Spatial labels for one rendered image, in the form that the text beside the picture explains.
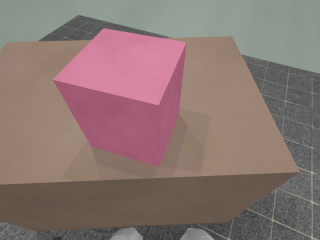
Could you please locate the robot left thigh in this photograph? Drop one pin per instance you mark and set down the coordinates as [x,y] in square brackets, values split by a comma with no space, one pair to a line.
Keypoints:
[127,234]

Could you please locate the robot thigh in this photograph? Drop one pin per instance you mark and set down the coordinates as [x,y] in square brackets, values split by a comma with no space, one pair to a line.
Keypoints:
[196,234]
[127,234]

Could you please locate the carton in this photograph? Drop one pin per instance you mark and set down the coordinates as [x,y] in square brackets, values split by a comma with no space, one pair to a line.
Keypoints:
[124,91]

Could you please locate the robot right thigh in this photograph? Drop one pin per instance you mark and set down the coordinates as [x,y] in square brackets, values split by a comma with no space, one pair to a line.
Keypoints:
[196,234]

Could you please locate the pedestal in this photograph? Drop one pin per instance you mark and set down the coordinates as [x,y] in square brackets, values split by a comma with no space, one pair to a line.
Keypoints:
[225,152]

